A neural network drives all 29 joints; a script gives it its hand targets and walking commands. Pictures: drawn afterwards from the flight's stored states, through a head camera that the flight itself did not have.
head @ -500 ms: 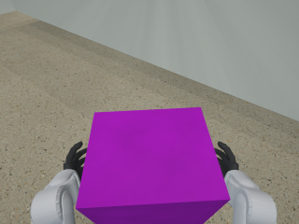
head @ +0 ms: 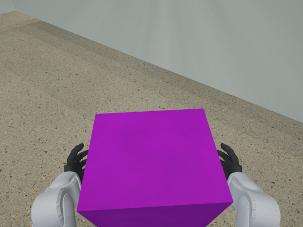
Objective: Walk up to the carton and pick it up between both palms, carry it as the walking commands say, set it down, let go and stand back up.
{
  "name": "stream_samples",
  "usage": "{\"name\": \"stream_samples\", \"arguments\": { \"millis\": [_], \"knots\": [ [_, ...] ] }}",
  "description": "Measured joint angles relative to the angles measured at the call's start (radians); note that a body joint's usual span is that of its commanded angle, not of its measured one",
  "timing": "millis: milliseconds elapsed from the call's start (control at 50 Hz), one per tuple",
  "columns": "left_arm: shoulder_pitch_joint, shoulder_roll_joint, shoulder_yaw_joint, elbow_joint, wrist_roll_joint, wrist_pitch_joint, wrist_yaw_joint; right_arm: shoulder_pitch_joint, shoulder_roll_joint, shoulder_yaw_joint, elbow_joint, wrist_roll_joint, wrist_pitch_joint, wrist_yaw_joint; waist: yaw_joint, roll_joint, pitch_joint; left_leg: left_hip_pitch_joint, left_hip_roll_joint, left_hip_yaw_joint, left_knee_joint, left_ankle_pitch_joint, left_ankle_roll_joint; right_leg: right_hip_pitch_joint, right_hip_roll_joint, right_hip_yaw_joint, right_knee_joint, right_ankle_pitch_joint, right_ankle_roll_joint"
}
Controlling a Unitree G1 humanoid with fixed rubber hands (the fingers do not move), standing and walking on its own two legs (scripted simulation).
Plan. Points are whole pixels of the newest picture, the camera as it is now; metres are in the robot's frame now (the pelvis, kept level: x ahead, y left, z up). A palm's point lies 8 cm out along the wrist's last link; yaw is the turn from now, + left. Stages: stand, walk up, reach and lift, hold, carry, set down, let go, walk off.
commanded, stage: carry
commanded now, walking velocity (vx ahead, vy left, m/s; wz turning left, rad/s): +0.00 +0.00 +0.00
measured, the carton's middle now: (152, 175) +0.25 +0.00 +0.01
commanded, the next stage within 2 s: hold in 0.50 s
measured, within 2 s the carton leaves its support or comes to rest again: neither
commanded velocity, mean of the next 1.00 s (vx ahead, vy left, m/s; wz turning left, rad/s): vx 0.00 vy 0.00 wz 0.00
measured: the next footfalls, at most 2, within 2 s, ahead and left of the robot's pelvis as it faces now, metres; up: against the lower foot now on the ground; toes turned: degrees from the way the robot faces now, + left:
none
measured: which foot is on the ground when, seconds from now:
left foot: down 0.00-1.00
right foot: down 0.00-1.00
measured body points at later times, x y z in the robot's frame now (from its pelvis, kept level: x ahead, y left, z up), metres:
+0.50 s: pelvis +0.00 +0.00 +0.00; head -0.01 +0.01 +0.45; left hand +0.24 +0.18 +0.06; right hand +0.23 -0.18 +0.07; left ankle -0.02 +0.10 -0.73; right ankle +0.06 -0.09 -0.73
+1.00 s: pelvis +0.01 +0.00 +0.01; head -0.02 +0.00 +0.46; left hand +0.27 +0.20 +0.03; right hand +0.27 -0.17 +0.02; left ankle -0.02 +0.09 -0.73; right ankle +0.06 -0.09 -0.73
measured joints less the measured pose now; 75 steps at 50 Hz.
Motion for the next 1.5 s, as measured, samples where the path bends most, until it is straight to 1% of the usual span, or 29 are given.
{"name": "stream_samples", "arguments": {
  "millis": [540, 560, 580, 600, 620, 640, 660, 680, 740, 860, 940, 1020, 1080, 1180, 1240, 1320, 1400, 1500],
  "knots": [
    [0.000, 0.000, 0.000, 0.000, 0.000, -0.001, 0.000, 0.000, 0.000, 0.000, 0.000, 0.000, -0.001, 0.000, 0.000, 0.001, 0.000, 0.000, 0.000, 0.000, 0.000, 0.000, 0.000, -0.001, 0.000, 0.000, 0.002, -0.001, 0.000],
    [-0.005, 0.000, -0.002, 0.008, 0.014, -0.014, -0.009, -0.004, -0.001, -0.001, 0.010, -0.010, -0.013, 0.009, 0.000, 0.002, 0.014, 0.009, -0.002, -0.003, 0.000, -0.002, 0.000, 0.008, 0.000, 0.000, 0.003, -0.005, 0.000],
    [-0.026, 0.003, -0.004, 0.050, 0.049, -0.064, -0.030, -0.025, -0.008, -0.001, 0.064, -0.032, -0.063, 0.029, 0.000, 0.002, 0.059, 0.038, -0.011, -0.018, -0.001, -0.008, 0.002, 0.038, 0.001, 0.000, 0.006, -0.024, 0.000],
    [-0.062, 0.022, -0.011, 0.144, 0.069, -0.132, -0.043, -0.061, -0.023, 0.000, 0.171, -0.045, -0.128, 0.039, 0.002, 0.002, 0.097, 0.063, -0.020, -0.035, -0.005, -0.011, 0.006, 0.062, 0.002, 0.000, 0.008, -0.045, 0.000],
    [-0.106, 0.057, -0.029, 0.275, 0.079, -0.209, -0.051, -0.103, -0.040, 0.000, 0.310, -0.050, -0.195, 0.043, 0.007, 0.002, 0.121, 0.076, -0.027, -0.048, -0.005, -0.010, 0.007, 0.077, 0.002, 0.000, 0.008, -0.053, 0.000],
    [-0.142, 0.094, -0.059, 0.393, 0.091, -0.278, -0.050, -0.132, -0.051, 0.001, 0.425, -0.054, -0.255, 0.043, 0.014, 0.003, 0.133, 0.080, -0.031, -0.054, -0.005, -0.003, 0.007, 0.081, 0.002, 0.000, 0.009, -0.048, 0.000],
    [-0.156, 0.126, -0.092, 0.465, 0.099, -0.327, -0.050, -0.137, -0.056, 0.010, 0.489, -0.058, -0.302, 0.036, 0.019, 0.000, 0.142, 0.081, -0.034, -0.056, -0.004, 0.013, 0.007, 0.082, 0.002, 0.003, 0.008, -0.017, 0.000],
    [-0.150, 0.149, -0.119, 0.496, 0.100, -0.361, -0.052, -0.125, -0.060, 0.024, 0.514, -0.058, -0.333, 0.026, 0.023, -0.002, 0.151, 0.085, -0.038, -0.057, -0.002, 0.013, 0.009, 0.085, 0.002, 0.009, 0.009, 0.012, 0.000],
    [-0.096, 0.157, -0.142, 0.505, 0.101, -0.418, -0.052, -0.075, -0.065, 0.053, 0.516, -0.058, -0.380, 0.016, 0.034, 0.002, 0.155, 0.113, -0.041, -0.063, -0.022, 0.004, 0.010, 0.109, 0.002, 0.010, 0.002, -0.011, 0.000],
    [-0.070, 0.156, -0.142, 0.509, 0.101, -0.504, -0.054, -0.073, -0.065, 0.058, 0.502, -0.058, -0.425, 0.014, 0.033, 0.015, 0.147, 0.180, -0.043, -0.074, -0.057, 0.002, 0.010, 0.174, 0.002, 0.002, -0.019, -0.028, 0.000],
    [-0.070, 0.156, -0.142, 0.509, 0.101, -0.507, -0.055, -0.073, -0.065, 0.058, 0.502, -0.058, -0.427, 0.014, 0.018, 0.024, 0.137, 0.224, -0.044, -0.078, -0.081, 0.005, 0.010, 0.216, 0.002, -0.001, -0.039, -0.029, 0.001],
    [-0.070, 0.156, -0.141, 0.510, 0.101, -0.488, -0.057, -0.073, -0.065, 0.058, 0.502, -0.058, -0.410, 0.013, 0.005, 0.030, 0.141, 0.241, -0.045, -0.079, -0.090, 0.009, 0.010, 0.234, 0.002, -0.001, -0.049, -0.026, 0.001],
    [-0.077, 0.135, -0.107, 0.515, 0.101, -0.482, -0.068, -0.078, -0.065, 0.061, 0.508, -0.058, -0.406, 0.009, 0.003, 0.030, 0.180, 0.256, -0.045, -0.079, -0.090, 0.010, 0.010, 0.251, 0.002, -0.001, -0.052, -0.022, 0.001],
    [-0.080, 0.118, -0.070, 0.572, 0.101, -0.509, -0.074, -0.105, -0.065, 0.062, 0.575, -0.058, -0.422, 0.004, 0.003, 0.030, 0.249, 0.259, -0.045, -0.080, -0.091, 0.016, 0.010, 0.255, 0.002, -0.001, -0.053, -0.017, 0.001],
    [-0.091, 0.118, -0.063, 0.608, 0.101, -0.547, -0.074, -0.115, -0.065, 0.062, 0.615, -0.058, -0.463, 0.001, 0.003, 0.030, 0.290, 0.259, -0.045, -0.080, -0.090, 0.016, 0.010, 0.253, 0.002, -0.001, -0.049, -0.017, 0.001],
    [-0.126, 0.118, -0.049, 0.660, 0.101, -0.616, -0.078, -0.127, -0.065, 0.062, 0.656, -0.058, -0.545, -0.008, 0.003, 0.030, 0.312, 0.242, -0.045, -0.080, -0.081, 0.012, 0.010, 0.231, 0.001, -0.001, -0.030, -0.028, 0.001],
    [-0.176, 0.111, -0.013, 0.733, 0.104, -0.700, -0.100, -0.155, -0.065, 0.062, 0.699, -0.067, -0.622, -0.022, 0.003, 0.030, 0.304, 0.207, -0.045, -0.080, -0.059, -0.001, 0.010, 0.191, 0.000, -0.001, 0.003, -0.047, 0.001],
    [-0.233, 0.092, 0.058, 0.831, 0.143, -0.775, -0.132, -0.220, -0.065, 0.054, 0.800, -0.090, -0.687, -0.024, 0.003, 0.030, 0.277, 0.138, -0.045, -0.081, -0.026, -0.016, 0.010, 0.119, -0.002, -0.001, 0.042, -0.065, 0.001]
  ]
}}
